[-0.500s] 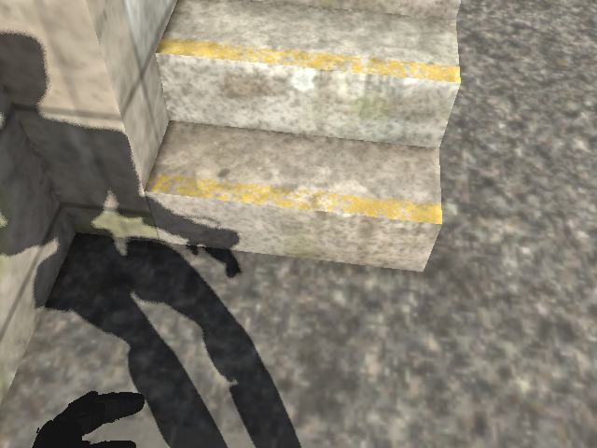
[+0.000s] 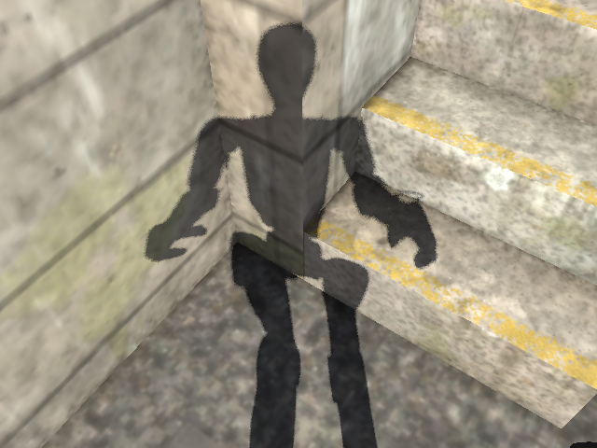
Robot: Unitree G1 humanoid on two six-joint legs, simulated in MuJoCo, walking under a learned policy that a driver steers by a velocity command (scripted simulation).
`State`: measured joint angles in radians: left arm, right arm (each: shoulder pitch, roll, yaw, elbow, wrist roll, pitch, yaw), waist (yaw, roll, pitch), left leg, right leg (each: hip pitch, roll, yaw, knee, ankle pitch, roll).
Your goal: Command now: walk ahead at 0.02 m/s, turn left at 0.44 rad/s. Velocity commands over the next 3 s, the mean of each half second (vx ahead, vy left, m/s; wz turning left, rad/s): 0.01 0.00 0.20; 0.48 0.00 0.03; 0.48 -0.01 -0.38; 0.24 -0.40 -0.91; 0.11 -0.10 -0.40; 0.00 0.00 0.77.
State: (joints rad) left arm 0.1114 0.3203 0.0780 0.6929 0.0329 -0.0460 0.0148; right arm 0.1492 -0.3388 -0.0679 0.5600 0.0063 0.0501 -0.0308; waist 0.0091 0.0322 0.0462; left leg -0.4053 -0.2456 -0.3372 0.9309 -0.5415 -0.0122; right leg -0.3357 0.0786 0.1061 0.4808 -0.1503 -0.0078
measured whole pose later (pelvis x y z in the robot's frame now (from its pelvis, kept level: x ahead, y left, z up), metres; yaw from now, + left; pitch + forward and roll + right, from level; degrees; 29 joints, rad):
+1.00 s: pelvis +0.17 -0.07 +0.00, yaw +5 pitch +2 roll +1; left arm 0.41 0.29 0.01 0.75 0.03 -0.11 -0.03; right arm 0.28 -0.29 -0.01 0.62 0.02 -0.09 0.01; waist 0.04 0.04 -0.03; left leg -0.56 0.05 -0.04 1.25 -0.23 0.05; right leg -0.24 0.02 -0.04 0.53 -0.32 -0.06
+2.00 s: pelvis +0.44 -0.23 +0.00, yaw -35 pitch +0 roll +1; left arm 0.46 0.29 0.05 0.56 0.02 0.06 -0.08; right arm 0.08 -0.28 -0.03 0.70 0.04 -0.03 -0.10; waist 0.14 -0.03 0.04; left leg -0.41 -0.07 0.06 0.75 -0.34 -0.02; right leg -0.17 0.15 0.20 0.50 -0.30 -0.09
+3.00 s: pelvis +0.36 -0.29 +0.00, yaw -18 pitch +1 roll -3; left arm 0.09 0.30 0.11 0.63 0.02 0.03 0.06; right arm 0.27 -0.25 -0.07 0.64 -0.01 0.03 -0.04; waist -0.02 -0.02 0.03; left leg -0.30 0.00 -0.04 0.64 -0.36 0.05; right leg -0.67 -0.02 -0.02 1.35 -0.39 0.10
